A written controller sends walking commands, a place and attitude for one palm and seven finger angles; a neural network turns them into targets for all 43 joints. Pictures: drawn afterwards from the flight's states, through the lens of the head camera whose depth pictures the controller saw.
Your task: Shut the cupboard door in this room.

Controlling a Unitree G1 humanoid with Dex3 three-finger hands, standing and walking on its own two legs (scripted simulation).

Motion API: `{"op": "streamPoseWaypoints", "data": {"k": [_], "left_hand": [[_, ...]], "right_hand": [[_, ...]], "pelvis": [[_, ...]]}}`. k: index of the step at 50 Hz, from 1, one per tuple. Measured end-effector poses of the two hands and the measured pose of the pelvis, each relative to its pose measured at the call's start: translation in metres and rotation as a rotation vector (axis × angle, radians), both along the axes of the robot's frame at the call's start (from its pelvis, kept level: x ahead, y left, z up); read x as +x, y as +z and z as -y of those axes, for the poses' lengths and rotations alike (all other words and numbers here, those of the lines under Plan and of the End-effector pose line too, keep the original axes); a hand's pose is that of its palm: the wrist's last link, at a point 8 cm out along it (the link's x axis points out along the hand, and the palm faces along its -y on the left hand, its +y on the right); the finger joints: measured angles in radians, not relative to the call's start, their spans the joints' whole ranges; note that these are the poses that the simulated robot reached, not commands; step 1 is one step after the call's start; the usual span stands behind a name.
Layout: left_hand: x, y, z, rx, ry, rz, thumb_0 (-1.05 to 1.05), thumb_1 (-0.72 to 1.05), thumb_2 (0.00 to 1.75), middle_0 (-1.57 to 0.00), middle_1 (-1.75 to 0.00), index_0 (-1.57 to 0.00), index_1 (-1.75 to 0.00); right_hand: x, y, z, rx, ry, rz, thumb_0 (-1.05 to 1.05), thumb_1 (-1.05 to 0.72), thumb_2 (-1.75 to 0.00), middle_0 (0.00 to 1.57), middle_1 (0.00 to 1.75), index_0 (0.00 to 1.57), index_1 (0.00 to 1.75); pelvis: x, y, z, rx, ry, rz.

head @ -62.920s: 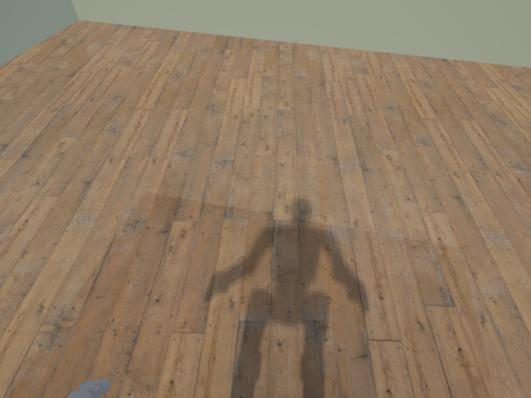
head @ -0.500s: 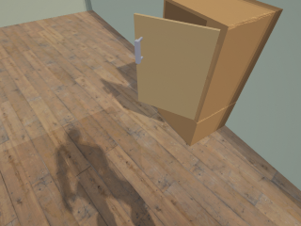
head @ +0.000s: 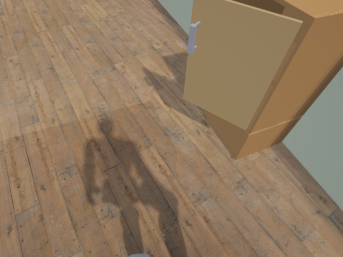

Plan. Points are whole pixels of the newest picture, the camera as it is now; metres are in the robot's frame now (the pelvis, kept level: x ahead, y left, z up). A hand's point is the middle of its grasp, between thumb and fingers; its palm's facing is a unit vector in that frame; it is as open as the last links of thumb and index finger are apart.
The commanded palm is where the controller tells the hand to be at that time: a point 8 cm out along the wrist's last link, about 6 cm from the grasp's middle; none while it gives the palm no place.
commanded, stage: walk to a spot facing it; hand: left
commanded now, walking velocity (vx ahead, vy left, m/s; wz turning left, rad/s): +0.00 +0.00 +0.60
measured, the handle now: (194, 37) +0.98 -0.06 -0.01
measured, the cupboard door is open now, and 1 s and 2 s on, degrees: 32 32 32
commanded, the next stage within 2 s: turn to face it in 1.22 s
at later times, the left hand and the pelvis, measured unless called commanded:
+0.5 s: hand out of the picture +0.02 +0.23 -0.14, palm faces +0.27 -0.92 -0.28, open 7.4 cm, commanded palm none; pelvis -0.01 -0.01 +0.01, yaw +17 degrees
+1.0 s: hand out of the picture -0.09 +0.14 -0.17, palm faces +0.68 -0.71 -0.20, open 7.4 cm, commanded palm none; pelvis +0.09 +0.06 -0.02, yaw +39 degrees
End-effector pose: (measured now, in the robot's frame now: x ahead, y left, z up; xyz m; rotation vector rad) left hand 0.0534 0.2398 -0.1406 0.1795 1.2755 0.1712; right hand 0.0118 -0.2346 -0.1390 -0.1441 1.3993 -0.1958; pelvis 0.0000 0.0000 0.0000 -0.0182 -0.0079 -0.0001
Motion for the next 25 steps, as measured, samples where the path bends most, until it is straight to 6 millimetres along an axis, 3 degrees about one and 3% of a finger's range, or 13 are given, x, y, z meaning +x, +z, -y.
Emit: {"op": "streamPoseWaypoints", "data": {"k": [7,15,20,25], "left_hand": [[-0.019,-0.017,-0.032,-0.014,0.102,0.03,0.01,0.9,0.9,-0.2,-0.3,-0.2,-0.3],[-0.033,0.014,-0.054,0.025,0.162,0.059,0.01,0.9,0.9,-0.19,-0.3,-0.2,-0.3],[-0.042,0.025,-0.052,0.053,0.199,0.079,0.01,0.9,0.9,-0.19,-0.3,-0.2,-0.3],[-0.05,0.032,-0.033,0.073,0.23,0.091,0.01,0.9,0.9,-0.19,-0.3,-0.2,-0.3]], "right_hand": [[0.042,0.008,-0.005,-0.069,0.132,0.098,0.0,-0.91,-0.9,0.2,0.3,0.2,0.3],[0.055,0.026,-0.014,-0.07,0.234,0.105,0.0,-0.9,-0.9,0.2,0.3,0.2,0.3],[0.064,0.025,-0.007,-0.051,0.28,0.095,0.0,-0.9,-0.9,0.2,0.3,0.2,0.3],[0.076,0.013,0.01,-0.019,0.314,0.08,0.0,-0.9,-0.9,0.2,0.3,0.2,0.3]], "pelvis": [[-0.009,-0.011,-0.02,0.005,0.104,0.011],[-0.019,0.01,-0.021,-0.015,0.18,-0.02],[-0.02,0.012,-0.01,-0.019,0.234,-0.037],[-0.012,0.01,0.009,-0.011,0.297,-0.046]]}}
